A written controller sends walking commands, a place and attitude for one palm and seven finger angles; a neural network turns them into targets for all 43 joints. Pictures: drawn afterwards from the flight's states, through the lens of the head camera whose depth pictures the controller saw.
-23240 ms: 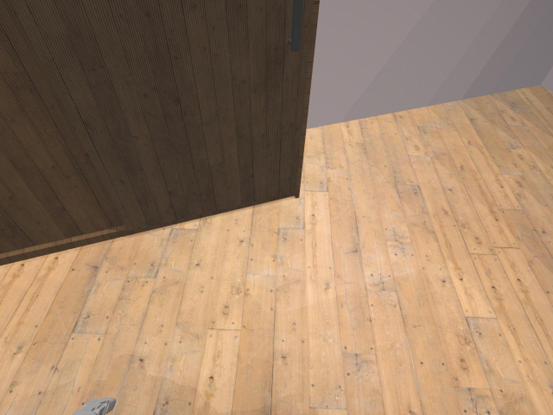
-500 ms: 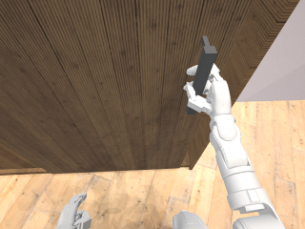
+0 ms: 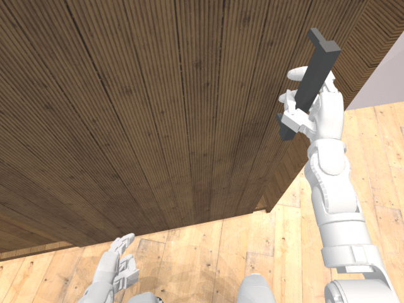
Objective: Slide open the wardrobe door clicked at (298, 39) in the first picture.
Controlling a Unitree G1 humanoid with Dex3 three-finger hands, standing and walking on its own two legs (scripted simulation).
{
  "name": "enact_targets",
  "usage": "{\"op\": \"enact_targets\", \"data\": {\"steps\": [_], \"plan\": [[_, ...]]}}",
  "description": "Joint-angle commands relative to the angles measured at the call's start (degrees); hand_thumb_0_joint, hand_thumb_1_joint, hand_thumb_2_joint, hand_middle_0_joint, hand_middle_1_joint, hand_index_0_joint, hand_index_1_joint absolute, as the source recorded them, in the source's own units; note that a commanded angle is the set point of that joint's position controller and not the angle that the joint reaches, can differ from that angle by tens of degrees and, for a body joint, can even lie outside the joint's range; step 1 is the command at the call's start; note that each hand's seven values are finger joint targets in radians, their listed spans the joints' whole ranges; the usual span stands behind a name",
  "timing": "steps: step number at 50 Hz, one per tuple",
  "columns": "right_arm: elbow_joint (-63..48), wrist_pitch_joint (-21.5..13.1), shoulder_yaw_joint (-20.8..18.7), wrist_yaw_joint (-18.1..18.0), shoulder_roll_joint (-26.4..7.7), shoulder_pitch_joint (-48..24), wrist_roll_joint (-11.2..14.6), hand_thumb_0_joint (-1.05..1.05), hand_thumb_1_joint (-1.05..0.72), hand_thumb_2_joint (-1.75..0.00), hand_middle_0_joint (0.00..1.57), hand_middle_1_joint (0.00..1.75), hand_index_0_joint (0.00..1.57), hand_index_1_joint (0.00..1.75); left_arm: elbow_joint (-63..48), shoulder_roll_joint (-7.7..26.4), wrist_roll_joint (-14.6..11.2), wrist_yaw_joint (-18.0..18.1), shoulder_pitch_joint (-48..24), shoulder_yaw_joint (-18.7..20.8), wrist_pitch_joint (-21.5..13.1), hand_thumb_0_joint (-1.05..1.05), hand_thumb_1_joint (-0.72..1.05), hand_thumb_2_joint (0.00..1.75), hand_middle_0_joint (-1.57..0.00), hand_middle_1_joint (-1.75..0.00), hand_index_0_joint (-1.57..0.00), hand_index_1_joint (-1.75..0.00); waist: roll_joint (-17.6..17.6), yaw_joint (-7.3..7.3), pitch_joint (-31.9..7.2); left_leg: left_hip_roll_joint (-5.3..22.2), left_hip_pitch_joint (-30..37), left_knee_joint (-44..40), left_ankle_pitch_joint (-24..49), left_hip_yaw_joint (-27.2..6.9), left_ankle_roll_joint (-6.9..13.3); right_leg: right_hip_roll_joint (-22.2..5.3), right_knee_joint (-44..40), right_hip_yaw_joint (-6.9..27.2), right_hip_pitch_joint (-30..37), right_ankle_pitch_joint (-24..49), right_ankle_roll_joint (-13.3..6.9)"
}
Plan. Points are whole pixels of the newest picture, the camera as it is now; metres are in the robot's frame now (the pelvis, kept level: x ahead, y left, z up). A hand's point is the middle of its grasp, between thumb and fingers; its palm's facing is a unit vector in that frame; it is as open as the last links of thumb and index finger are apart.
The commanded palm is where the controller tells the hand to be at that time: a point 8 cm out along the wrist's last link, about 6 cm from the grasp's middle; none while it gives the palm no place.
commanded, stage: step sideways, sliding the door along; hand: right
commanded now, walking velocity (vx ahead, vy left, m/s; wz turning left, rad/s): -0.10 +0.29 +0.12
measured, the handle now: (298, 92) +0.43 -0.21 +0.14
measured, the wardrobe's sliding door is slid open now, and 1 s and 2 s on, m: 0.08 0.33 0.61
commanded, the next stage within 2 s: none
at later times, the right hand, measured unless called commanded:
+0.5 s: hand (239, 118) +0.38 -0.10 +0.14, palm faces +0.37 +0.93 -0.02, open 6.3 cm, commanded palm +0.34 -0.07 +0.13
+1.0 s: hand (139, 134) +0.36 +0.07 +0.14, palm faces +0.34 +0.94 +0.02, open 6.3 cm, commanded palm +0.32 +0.09 +0.11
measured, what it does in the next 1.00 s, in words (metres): steps to the left: right foot, then left foot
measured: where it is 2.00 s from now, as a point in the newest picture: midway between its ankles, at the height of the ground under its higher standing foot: outside the picture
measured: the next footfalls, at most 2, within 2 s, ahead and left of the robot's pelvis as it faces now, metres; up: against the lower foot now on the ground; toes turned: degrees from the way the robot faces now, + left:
right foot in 0.18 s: +0.08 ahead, -0.10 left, +0.00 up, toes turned -10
left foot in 0.54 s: +0.10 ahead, +0.32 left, +0.00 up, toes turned +6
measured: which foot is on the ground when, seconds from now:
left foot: down 0.00-0.16, up 0.18-0.52, down 0.54-0.70, up 0.72-1.00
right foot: down 0.00-0.00, up 0.02-0.16, down 0.18-0.58, up 0.60-0.70, down 0.72-1.00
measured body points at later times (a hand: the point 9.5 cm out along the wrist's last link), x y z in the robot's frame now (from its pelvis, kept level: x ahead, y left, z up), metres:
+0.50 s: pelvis +0.03 +0.12 +0.01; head +0.12 +0.10 +0.45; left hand +0.25 +0.31 -0.08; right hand +0.36 -0.15 +0.14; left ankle +0.05 +0.31 -0.68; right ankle +0.04 -0.10 -0.72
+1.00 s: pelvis +0.03 +0.26 +0.02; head +0.12 +0.23 +0.46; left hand +0.23 +0.47 -0.07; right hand +0.34 +0.02 +0.14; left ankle +0.04 +0.46 -0.57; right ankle +0.05 +0.03 -0.71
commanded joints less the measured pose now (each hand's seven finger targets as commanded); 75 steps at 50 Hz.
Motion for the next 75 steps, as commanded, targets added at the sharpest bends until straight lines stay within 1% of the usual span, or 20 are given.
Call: {"op": "enact_targets", "data": {"steps": [1, 6, 8, 10, 21, 26, 30, 34, 36, 43, 51, 55, 57, 58, 62, 64, 66, 68, 71, 75], "plan": [[-20.8, -6.6, 7.2, 3.2, -0.9, -23.5, -2.7, 0.00, -0.90, -0.90, 0.45, 1.40, 0.45, 1.40, -6.9, 6.7, -0.6, 0.8, -4.3, 4.4, -1.8, 0.00, 0.90, 0.90, -0.20, -0.30, -0.20, -0.30, 33.0, 9.04, -27.2, 11.9, 19.4, -10.4, 40.4, -17.7, 10.5, 13.4, 24.3, -6.9, -9.6, -13.5, -5.2], [-29.5, -8.4, 10.1, 1.5, 4.9, -19.2, -0.7, 0.00, -0.90, -0.90, 0.45, 1.40, 0.45, 1.40, -5.0, 6.8, 0.1, 1.2, -5.6, 3.8, -1.6, 0.00, 0.90, 0.90, -0.20, -0.30, -0.20, -0.30, 14.8, 11.32, -28.4, 8.1, 17.9, 7.6, 43.7, -5.1, 9.0, 12.6, -10.8, -10.3, 1.4, 1.9, -6.8], [-32.1, -8.2, 12.8, 2.6, 7.7, -16.4, 0.9, 0.00, -0.90, -0.90, 0.45, 1.40, 0.45, 1.40, -7.8, 11.5, 0.4, 0.8, -5.9, 7.1, -0.8, 0.00, 0.90, 0.90, -0.20, -0.30, -0.20, -0.30, -3.9, 10.96, -31.1, 0.6, -10.9, 24.8, 4.7, -0.8, 2.1, -7.7, -16.2, 8.3, 31.4, 47.0, -15.3], [-36.6, -8.7, 13.5, 3.7, 9.2, -19.2, 0.0, 0.00, -0.90, -0.90, 0.45, 1.40, 0.45, 1.40, -9.2, 12.0, 0.7, -1.9, -6.7, 7.1, -0.6, 0.00, 0.90, 0.90, -0.20, -0.30, -0.20, -0.30, -2.9, 11.63, -33.9, -0.4, -17.7, 43.6, -18.1, -7.5, 1.3, -17.0, -14.3, 16.7, 28.4, 45.3, -22.1], [-35.3, -5.9, 9.8, 3.2, 5.4, -9.9, -0.4, 0.00, -0.90, -0.90, 0.45, 1.40, 0.45, 1.40, -11.6, 11.3, 0.1, -2.4, -4.4, 5.9, -2.1, 0.00, 0.90, 0.90, -0.20, -0.30, -0.20, -0.30, -17.4, 11.25, -25.2, -0.8, -8.7, 18.7, -10.1, 2.2, 0.2, -8.6, -10.6, -7.0, 22.0, 42.1, -12.7], [-35.7, -8.0, 6.6, 3.4, 1.3, -6.9, -2.2, 0.00, -0.90, -0.90, 0.45, 1.40, 0.45, 1.40, -11.4, 9.3, -1.5, -2.7, -4.3, 5.0, -3.6, 0.00, 0.90, 0.90, -0.20, -0.30, -0.20, -0.30, -8.8, 10.28, -25.2, -1.7, 5.5, -13.2, 16.8, 3.0, 0.0, -1.3, 6.1, -7.8, 21.7, 36.6, -12.2], [-38.1, -7.9, 2.5, 2.0, -3.9, -1.7, -1.9, 0.00, -0.90, -0.90, 0.45, 1.40, 0.45, 1.40, -11.0, 7.6, -0.6, -0.7, -4.8, 5.5, -3.8, 0.00, 0.90, 0.90, -0.20, -0.30, -0.20, -0.30, 32.3, 8.02, -26.7, 15.8, 17.7, -4.0, 65.5, -18.7, 13.3, 11.9, 29.0, -2.5, -5.3, -21.9, -5.5], [-47.3, -10.0, 4.9, 0.2, 0.1, 0.4, -0.4, 0.00, -0.90, -0.90, 0.45, 1.40, 0.45, 1.40, -8.4, 7.3, -0.6, 0.1, -5.4, 4.6, -2.9, 0.00, 0.90, 0.90, -0.20, -0.30, -0.20, -0.30, 10.3, 12.04, -30.1, 7.9, 11.8, 13.2, 47.7, -3.9, 5.2, 6.1, -19.8, -6.0, 17.3, 20.6, -8.0], [-46.8, -10.1, 7.9, 2.0, 4.7, 2.9, -0.4, 0.00, -0.90, -0.90, 0.45, 1.40, 0.45, 1.40, -11.1, 12.3, 0.6, -1.5, -6.7, 7.8, -2.4, 0.00, 0.90, 0.90, -0.20, -0.30, -0.20, -0.30, -4.4, 9.82, -34.7, -0.9, -12.7, 37.3, -18.7, -5.6, 0.9, -17.7, -14.9, 11.8, 34.5, 69.3, -21.0], [-48.8, -7.3, 10.6, -0.1, 5.6, 1.3, -1.2, 0.00, -0.90, -0.90, 0.45, 1.40, 0.45, 1.40, -12.1, 11.1, 1.0, -0.6, -4.9, 5.7, -2.9, 0.00, 0.90, 0.90, -0.20, -0.30, -0.20, -0.30, -11.1, 10.11, -23.0, 0.8, -35.4, 66.5, -18.7, -7.9, -0.5, -14.1, -13.7, -0.8, 28.3, 39.3, -19.1], [-40.9, -7.2, 9.2, 1.3, 5.2, 1.6, -2.2, 0.00, -0.90, -0.90, 0.45, 1.40, 0.45, 1.40, -12.7, 9.8, 0.5, -1.7, -4.0, 5.7, -5.0, 0.00, 0.90, 0.90, -0.20, -0.30, -0.20, -0.30, -18.5, 11.51, -20.3, -1.6, -6.9, 20.2, -10.4, 4.7, -0.4, -7.3, -8.2, -10.7, 14.6, 33.1, -11.1], [-40.5, -8.8, 6.4, 2.9, -0.3, -1.2, -3.5, 0.00, -0.90, -0.90, 0.45, 1.40, 0.45, 1.40, -10.0, 4.9, -1.2, -1.6, -3.5, 4.3, -6.9, 0.00, 0.90, 0.90, -0.20, -0.30, -0.20, -0.30, 4.0, 10.49, -21.6, 2.3, 9.1, -12.4, 21.7, 0.1, -0.8, 4.7, 15.1, -8.2, 6.8, 2.6, -6.8], [-42.4, -7.9, 0.5, 2.3, -7.0, 1.7, -2.7, 0.00, -0.90, -0.90, 0.45, 1.40, 0.45, 1.40, -10.2, 6.6, 0.3, -0.6, -4.1, 5.9, -6.2, 0.00, 0.90, 0.90, -0.20, -0.30, -0.20, -0.30, 35.9, 7.39, -23.2, 16.1, 3.1, -12.0, 37.2, -27.3, 8.6, 15.0, 42.4, -3.1, -6.9, -24.0, -4.5], [-46.1, -7.1, -0.5, 1.8, -8.1, 0.4, -1.8, 0.00, -0.90, -0.90, 0.45, 1.40, 0.45, 1.40, -9.3, 8.6, 1.0, -0.3, -6.9, 6.8, -6.0, 0.00, 0.90, 0.90, -0.20, -0.30, -0.20, -0.30, 38.0, 7.48, -24.5, 17.5, 0.6, -13.0, 24.7, -32.2, 11.6, 15.4, 49.5, 2.3, -5.9, -21.6, -4.6], [-47.4, -8.7, 8.5, 1.1, 4.9, 7.0, -1.6, 0.00, -0.90, -0.90, 0.45, 1.40, 0.45, 1.40, -8.6, 7.7, -0.4, -1.4, -6.2, 5.0, -1.9, 0.00, 0.90, 0.90, -0.20, -0.30, -0.20, -0.30, 24.1, 9.94, -26.2, 12.7, 13.3, 3.4, 42.6, -10.9, 13.0, 11.6, 7.8, -0.7, -2.9, -15.9, -6.8], [-46.6, -9.4, 12.7, 1.8, 7.2, 6.0, -2.0, 0.00, -0.90, -0.90, 0.45, 1.40, 0.45, 1.40, -8.9, 8.7, -0.2, -0.6, -6.7, 6.2, -0.7, 0.00, 0.90, 0.90, -0.20, -0.30, -0.20, -0.30, 14.1, 11.27, -28.2, 7.2, 4.3, 15.9, 29.9, -5.0, 8.2, 9.1, -21.1, -4.4, 17.1, 15.0, -8.0], [-43.5, -10.3, 17.6, 3.3, 11.8, 4.8, -1.8, 0.00, -0.90, -0.90, 0.45, 1.40, 0.45, 1.40, -11.5, 12.3, 1.0, -1.5, -8.0, 8.0, -2.1, 0.00, 0.90, 0.90, -0.20, -0.30, -0.20, -0.30, -4.9, 10.24, -32.2, -2.2, -17.5, 48.4, -16.2, -4.8, 2.2, -16.2, -17.9, 17.5, 30.1, 52.7, -21.5], [-46.7, -10.8, 14.9, 2.7, 8.8, -1.5, -1.8, 0.00, -0.90, -0.90, 0.45, 1.40, 0.45, 1.40, -10.7, 11.2, 2.3, -2.2, -9.0, 6.4, -1.7, 0.00, 0.90, 0.90, -0.20, -0.30, -0.20, -0.30, -9.6, 11.59, -26.7, -2.5, -23.2, 68.8, -14.6, -10.8, 1.8, -15.0, -21.9, 25.6, 19.6, 37.8, -21.9], [-41.8, -8.5, 15.0, 2.6, 8.4, 1.2, -2.4, 0.00, -0.90, -0.90, 0.45, 1.40, 0.45, 1.40, -9.8, 10.4, 1.6, -1.4, -4.5, 4.5, -0.3, 0.00, 0.90, 0.90, -0.20, -0.30, -0.20, -0.30, -4.7, 9.17, -24.1, -3.2, -40.8, 77.8, -15.7, -7.5, 0.7, -10.6, -14.6, 6.3, 27.1, 37.7, -20.7], [-38.9, -6.4, 11.3, 2.4, 5.6, 2.1, -3.2, 0.00, -0.90, -0.90, 0.45, 1.40, 0.45, 1.40, -10.7, 10.9, 2.2, 0.5, -2.2, 4.1, -0.1, 0.00, 0.90, 0.90, -0.20, -0.30, -0.20, -0.30, -5.1, 8.38, -26.9, -2.3, -42.2, 71.9, -13.9, -4.4, -0.8, -9.2, -15.1, 2.7, 29.4, 34.3, -18.3]]}}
